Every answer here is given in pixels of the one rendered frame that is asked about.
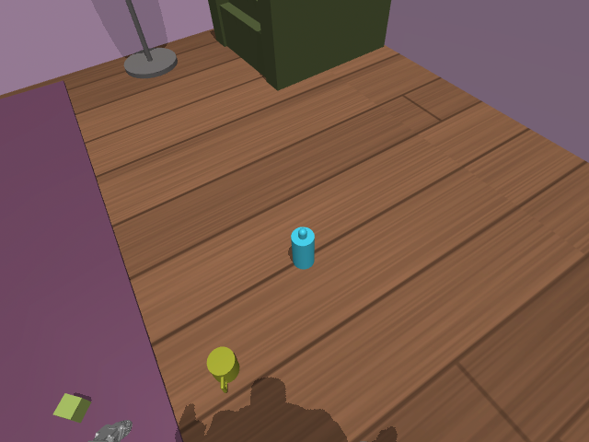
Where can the floor lamp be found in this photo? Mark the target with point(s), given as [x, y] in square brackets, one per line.
[151, 62]

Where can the armchair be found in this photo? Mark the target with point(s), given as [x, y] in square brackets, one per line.
[288, 41]

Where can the left robot hand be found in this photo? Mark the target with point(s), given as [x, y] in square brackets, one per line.
[113, 433]

